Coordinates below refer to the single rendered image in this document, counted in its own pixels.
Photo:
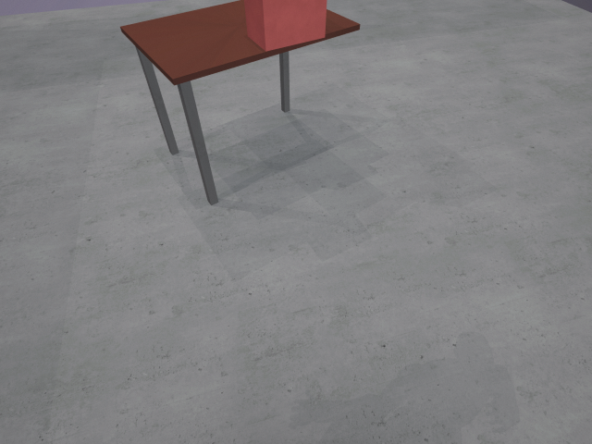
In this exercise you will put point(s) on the carton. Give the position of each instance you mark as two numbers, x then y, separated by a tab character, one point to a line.
274	24

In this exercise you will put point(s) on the table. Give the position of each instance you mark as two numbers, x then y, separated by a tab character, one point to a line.
198	43

